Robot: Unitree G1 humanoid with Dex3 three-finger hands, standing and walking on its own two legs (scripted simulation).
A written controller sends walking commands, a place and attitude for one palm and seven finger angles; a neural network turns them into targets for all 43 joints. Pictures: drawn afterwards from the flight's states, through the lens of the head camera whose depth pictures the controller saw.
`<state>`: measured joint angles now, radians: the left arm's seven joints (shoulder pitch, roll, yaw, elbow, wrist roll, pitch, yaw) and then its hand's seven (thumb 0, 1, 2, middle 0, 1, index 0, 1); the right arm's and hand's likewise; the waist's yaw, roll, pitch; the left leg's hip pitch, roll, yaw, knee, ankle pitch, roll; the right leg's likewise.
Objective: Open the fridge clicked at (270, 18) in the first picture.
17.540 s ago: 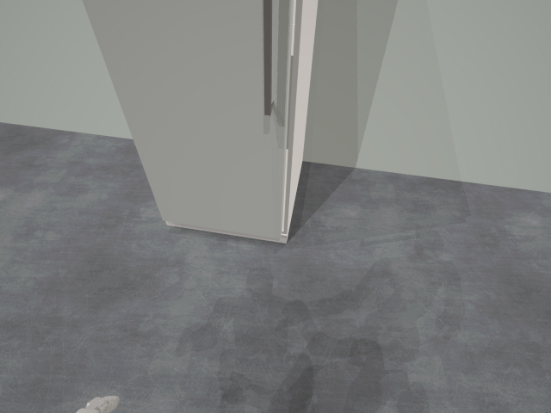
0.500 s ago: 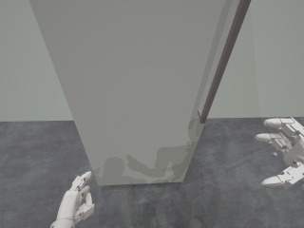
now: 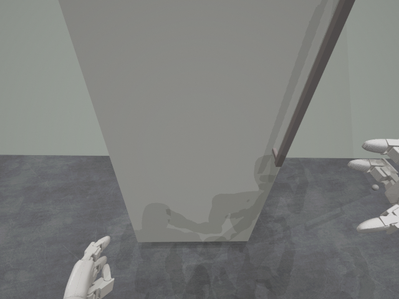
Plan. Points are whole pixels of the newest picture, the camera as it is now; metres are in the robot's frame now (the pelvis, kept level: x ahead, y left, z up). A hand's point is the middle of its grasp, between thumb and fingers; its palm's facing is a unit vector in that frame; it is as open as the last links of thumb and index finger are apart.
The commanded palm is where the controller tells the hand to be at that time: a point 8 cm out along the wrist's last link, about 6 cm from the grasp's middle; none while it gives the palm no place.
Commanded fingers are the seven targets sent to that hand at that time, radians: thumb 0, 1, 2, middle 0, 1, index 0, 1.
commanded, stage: raise the hand to about handle height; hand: right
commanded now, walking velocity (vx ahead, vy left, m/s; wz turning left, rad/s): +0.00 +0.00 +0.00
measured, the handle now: (304, 88) +0.51 -0.21 +0.20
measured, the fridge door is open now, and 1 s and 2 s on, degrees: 0 0 0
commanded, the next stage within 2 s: move the hooked fingers beside the handle in 0.20 s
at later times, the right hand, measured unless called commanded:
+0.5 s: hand (382, 181) +0.28 -0.29 +0.16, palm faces +0.08 +0.99 -0.06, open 14.0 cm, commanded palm +0.26 -0.32 +0.17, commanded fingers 0.00 0.50 -0.30 0.30 1.20 0.30 1.20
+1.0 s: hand (360, 154) +0.34 -0.28 +0.16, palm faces +0.01 +1.00 -0.03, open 14.0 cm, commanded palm +0.32 -0.32 +0.17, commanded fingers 0.00 0.50 -0.30 0.30 1.20 0.30 1.20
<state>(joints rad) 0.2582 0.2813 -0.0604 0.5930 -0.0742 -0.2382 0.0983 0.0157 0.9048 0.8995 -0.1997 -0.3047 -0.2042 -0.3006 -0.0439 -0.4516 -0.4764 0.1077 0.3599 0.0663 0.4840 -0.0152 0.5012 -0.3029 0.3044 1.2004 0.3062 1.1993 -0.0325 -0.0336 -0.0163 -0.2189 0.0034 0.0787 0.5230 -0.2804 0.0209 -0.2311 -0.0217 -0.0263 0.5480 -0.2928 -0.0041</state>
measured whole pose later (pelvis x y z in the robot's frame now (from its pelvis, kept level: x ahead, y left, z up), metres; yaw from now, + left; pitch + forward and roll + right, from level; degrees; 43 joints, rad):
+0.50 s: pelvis +0.00 +0.00 +0.00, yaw -1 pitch -1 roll +1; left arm 0.24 0.28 -0.07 0.60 -0.09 -0.22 0.12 0.01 0.90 0.90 -0.20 -0.30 -0.21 -0.30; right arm -0.15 -0.50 -0.48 0.26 0.33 0.11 0.48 -0.01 0.50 -0.30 0.30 1.20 0.31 1.20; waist -0.04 -0.05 -0.01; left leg -0.21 0.00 0.09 0.52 -0.28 0.02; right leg -0.23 -0.02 -0.01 0.55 -0.29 0.00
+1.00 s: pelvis +0.00 -0.01 +0.00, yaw +0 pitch +1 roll +1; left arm 0.29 0.29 -0.06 0.62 -0.08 -0.19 0.12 0.01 0.90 0.90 -0.20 -0.30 -0.21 -0.30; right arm -0.37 -0.51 -0.44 0.49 0.29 0.03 0.48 -0.01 0.50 -0.30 0.30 1.20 0.31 1.20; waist 0.00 -0.03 -0.02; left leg -0.27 0.01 0.07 0.53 -0.27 0.01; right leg -0.28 -0.01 -0.03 0.55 -0.29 -0.02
